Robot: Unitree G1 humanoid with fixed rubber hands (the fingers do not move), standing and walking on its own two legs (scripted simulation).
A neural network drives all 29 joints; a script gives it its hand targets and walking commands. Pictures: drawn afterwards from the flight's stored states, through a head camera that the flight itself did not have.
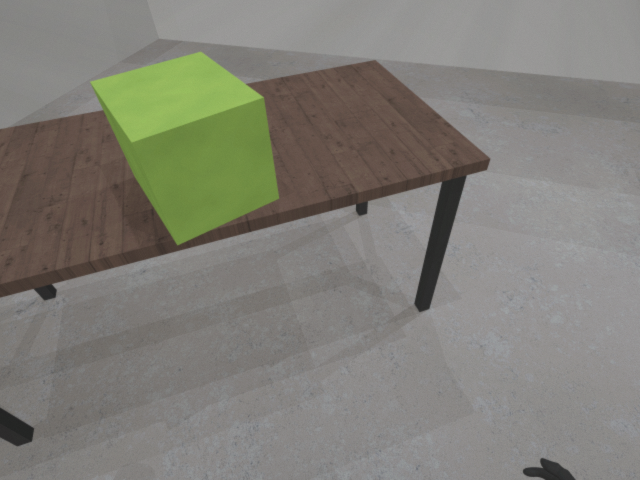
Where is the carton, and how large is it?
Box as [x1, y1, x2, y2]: [90, 52, 278, 245]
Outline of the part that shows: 201,52 90,82 136,179 177,245 278,198 263,97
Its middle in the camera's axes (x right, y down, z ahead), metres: -0.28 -0.21 +0.82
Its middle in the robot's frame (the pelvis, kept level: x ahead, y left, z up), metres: +0.78 +0.31 +0.04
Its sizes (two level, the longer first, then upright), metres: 0.287 0.238 0.235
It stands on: a table, 0.66 m high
